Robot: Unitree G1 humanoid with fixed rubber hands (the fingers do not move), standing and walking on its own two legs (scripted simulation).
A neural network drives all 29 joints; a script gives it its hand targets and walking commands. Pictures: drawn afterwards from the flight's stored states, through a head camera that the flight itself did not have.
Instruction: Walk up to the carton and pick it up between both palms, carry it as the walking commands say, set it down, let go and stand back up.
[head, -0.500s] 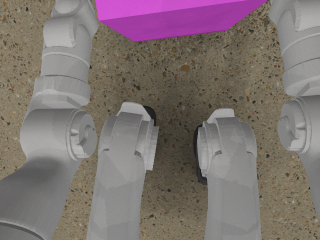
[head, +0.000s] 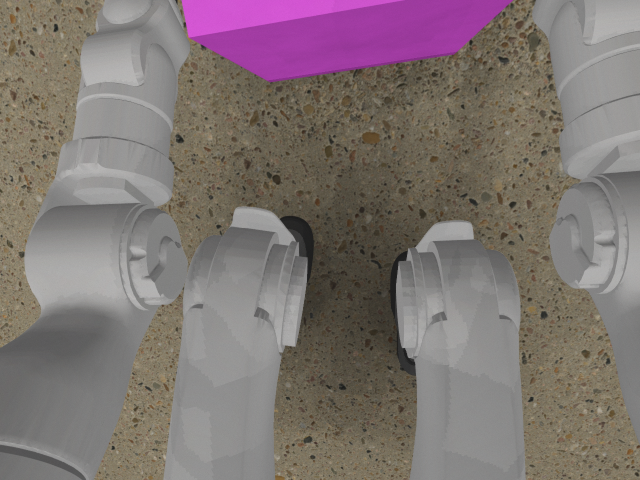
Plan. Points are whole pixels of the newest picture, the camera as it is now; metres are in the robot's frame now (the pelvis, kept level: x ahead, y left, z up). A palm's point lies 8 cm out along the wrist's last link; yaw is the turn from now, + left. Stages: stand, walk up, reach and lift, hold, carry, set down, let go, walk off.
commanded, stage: set down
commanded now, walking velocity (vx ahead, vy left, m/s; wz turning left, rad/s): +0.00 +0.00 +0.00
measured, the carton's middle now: out of the picture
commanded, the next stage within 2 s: none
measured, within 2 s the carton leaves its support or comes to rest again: rests again in 0.72 s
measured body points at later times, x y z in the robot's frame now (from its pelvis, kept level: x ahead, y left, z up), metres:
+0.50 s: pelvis +0.01 +0.00 +0.00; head +0.38 -0.02 +0.23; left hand +0.56 +0.21 -0.16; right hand +0.59 -0.14 -0.18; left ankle +0.13 +0.12 -0.33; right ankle +0.09 -0.10 -0.33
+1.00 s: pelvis +0.01 +0.00 +0.01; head +0.39 -0.01 +0.23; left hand +0.53 +0.22 -0.18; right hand +0.58 -0.15 -0.20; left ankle +0.13 +0.12 -0.33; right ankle +0.09 -0.10 -0.33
